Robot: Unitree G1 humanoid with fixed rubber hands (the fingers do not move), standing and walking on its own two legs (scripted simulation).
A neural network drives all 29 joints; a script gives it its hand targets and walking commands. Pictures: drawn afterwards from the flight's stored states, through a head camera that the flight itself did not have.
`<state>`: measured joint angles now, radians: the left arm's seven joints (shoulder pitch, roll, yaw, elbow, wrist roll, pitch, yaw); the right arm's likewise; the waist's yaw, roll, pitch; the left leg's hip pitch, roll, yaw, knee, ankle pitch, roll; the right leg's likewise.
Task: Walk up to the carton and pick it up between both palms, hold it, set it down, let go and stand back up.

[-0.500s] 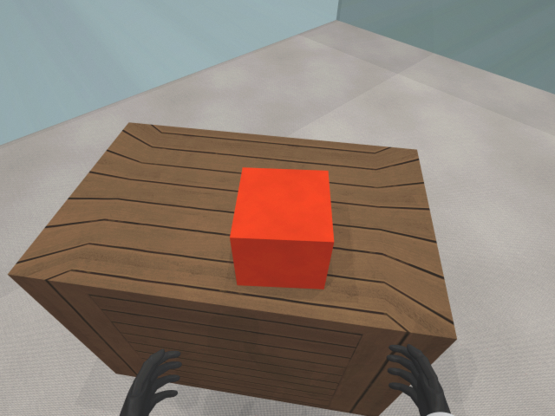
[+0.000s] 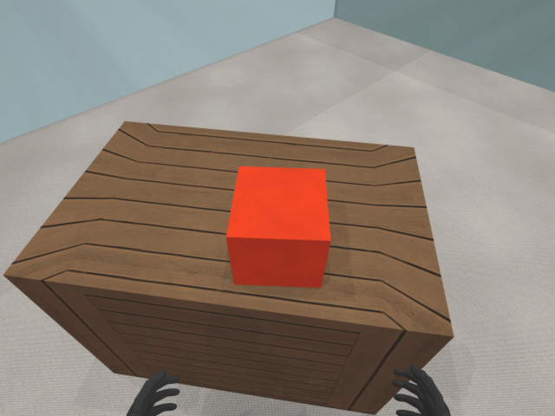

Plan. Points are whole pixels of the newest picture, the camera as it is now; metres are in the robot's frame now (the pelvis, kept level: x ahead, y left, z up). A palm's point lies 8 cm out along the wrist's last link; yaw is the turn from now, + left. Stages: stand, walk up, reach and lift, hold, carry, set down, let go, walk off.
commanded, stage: let go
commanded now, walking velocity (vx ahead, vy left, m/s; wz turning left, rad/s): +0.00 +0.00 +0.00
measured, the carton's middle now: (279, 226) +0.49 +0.03 -0.05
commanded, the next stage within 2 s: stand in 0.20 s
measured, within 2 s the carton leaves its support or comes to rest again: neither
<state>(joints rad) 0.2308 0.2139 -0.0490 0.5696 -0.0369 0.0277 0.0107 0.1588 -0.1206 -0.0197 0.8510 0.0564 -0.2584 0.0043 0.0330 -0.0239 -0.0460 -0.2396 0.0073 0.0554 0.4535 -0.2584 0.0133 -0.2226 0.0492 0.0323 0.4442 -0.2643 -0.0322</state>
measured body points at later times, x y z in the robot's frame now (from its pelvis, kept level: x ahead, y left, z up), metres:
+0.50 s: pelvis +0.00 +0.01 -0.01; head -0.02 +0.00 +0.44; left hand +0.07 +0.25 -0.14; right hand +0.02 -0.26 -0.15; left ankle -0.02 +0.11 -0.74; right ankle -0.02 -0.10 -0.74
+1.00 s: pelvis +0.00 +0.03 +0.00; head -0.03 +0.01 +0.45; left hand +0.03 +0.24 -0.15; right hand -0.09 -0.16 -0.18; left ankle -0.02 +0.11 -0.74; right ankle -0.02 -0.10 -0.74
